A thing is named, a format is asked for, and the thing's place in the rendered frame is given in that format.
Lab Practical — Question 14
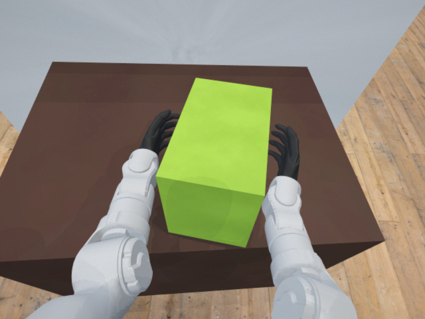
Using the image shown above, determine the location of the left robot hand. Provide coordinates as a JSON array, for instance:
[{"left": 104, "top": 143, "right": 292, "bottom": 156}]
[{"left": 140, "top": 110, "right": 180, "bottom": 156}]

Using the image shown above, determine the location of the left robot forearm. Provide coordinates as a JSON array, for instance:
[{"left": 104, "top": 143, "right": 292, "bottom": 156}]
[{"left": 72, "top": 149, "right": 159, "bottom": 290}]

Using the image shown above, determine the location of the robot right upper arm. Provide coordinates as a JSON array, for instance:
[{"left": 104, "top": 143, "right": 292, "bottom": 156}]
[{"left": 271, "top": 274, "right": 358, "bottom": 319}]

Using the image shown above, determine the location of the right robot hand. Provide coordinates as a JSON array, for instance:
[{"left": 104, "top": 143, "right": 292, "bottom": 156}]
[{"left": 268, "top": 124, "right": 299, "bottom": 181}]

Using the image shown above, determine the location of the carton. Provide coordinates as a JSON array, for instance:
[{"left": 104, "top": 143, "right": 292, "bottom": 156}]
[{"left": 156, "top": 78, "right": 272, "bottom": 248}]

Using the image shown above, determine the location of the robot left upper arm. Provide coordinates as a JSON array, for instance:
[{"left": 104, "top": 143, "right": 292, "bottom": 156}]
[{"left": 25, "top": 236, "right": 153, "bottom": 319}]

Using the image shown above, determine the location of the right robot forearm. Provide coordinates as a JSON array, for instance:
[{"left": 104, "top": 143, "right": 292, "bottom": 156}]
[{"left": 262, "top": 176, "right": 342, "bottom": 292}]

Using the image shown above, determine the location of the pedestal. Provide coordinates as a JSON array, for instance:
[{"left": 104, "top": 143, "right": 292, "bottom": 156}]
[{"left": 0, "top": 62, "right": 385, "bottom": 296}]

